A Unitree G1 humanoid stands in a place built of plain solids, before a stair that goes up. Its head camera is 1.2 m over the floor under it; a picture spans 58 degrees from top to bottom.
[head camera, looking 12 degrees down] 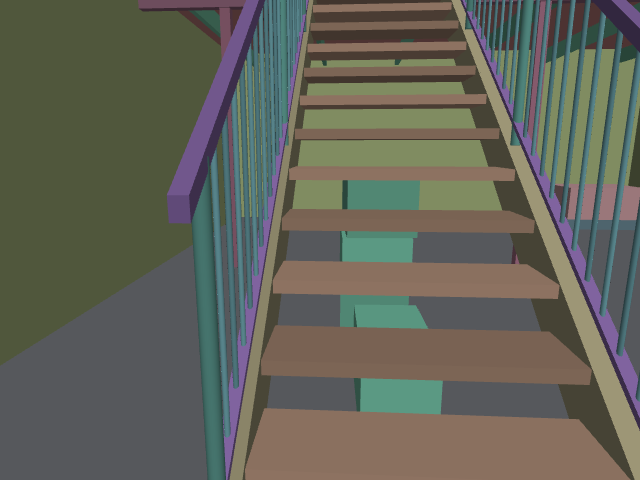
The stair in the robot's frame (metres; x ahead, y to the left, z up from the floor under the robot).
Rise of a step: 0.19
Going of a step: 0.25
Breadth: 0.99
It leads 3 degrees to the right of straight ahead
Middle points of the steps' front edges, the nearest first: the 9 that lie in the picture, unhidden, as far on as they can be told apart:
1.21 -0.31 0.55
1.45 -0.33 0.74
1.70 -0.34 0.92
1.94 -0.36 1.11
2.19 -0.37 1.29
2.43 -0.39 1.48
2.68 -0.40 1.66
2.92 -0.42 1.85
3.17 -0.43 2.03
